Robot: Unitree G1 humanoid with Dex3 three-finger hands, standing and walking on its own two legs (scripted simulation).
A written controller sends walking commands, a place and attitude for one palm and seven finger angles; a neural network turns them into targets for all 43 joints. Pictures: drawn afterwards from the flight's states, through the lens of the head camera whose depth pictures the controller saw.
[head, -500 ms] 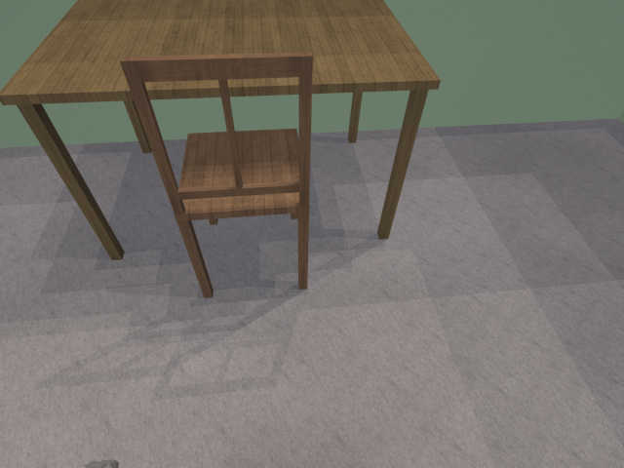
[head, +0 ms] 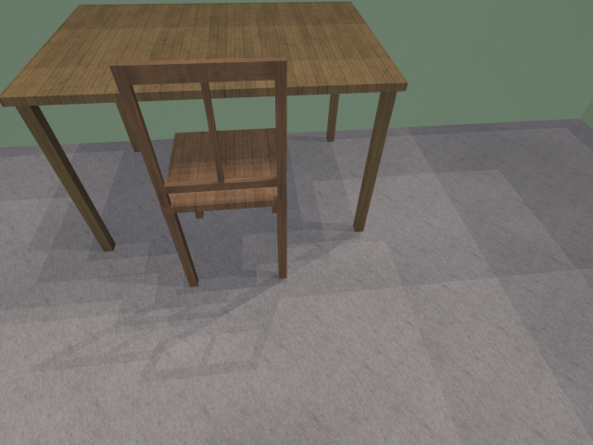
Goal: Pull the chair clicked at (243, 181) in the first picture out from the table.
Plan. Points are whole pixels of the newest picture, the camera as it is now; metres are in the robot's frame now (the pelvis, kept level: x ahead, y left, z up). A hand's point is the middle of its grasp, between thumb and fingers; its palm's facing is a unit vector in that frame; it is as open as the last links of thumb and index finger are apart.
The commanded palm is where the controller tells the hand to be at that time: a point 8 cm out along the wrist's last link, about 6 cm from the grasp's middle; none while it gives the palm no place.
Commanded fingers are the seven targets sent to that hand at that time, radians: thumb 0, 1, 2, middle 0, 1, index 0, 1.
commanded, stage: stand and wait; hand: left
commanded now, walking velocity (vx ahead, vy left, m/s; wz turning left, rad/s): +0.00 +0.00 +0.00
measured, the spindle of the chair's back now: (213, 136) +0.85 +0.27 -0.08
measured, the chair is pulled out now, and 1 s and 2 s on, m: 0.00 0.00 0.00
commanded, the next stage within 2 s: look at it before walking up in 0.52 s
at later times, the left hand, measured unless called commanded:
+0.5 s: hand out of the picture +0.06 +0.23 -0.16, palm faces -0.03 -0.94 -0.33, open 7.3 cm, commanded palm none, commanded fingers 0.00 0.90 0.90 -0.20 -0.30 -0.20 -0.30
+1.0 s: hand out of the picture +0.06 +0.24 -0.16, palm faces -0.03 -0.94 -0.33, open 7.3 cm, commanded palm none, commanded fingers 0.00 0.90 0.90 -0.20 -0.30 -0.20 -0.30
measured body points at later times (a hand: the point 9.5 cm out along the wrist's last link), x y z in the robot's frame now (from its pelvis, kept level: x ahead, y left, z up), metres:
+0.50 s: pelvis -0.01 -0.01 +0.00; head -0.01 -0.01 +0.45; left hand +0.06 +0.28 -0.13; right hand +0.05 -0.30 -0.14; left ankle +0.00 +0.13 -0.74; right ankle +0.00 -0.12 -0.74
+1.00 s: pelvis +0.00 -0.01 +0.00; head +0.00 +0.00 +0.45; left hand +0.06 +0.29 -0.13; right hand +0.07 -0.30 -0.13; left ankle +0.00 +0.13 -0.74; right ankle +0.00 -0.12 -0.74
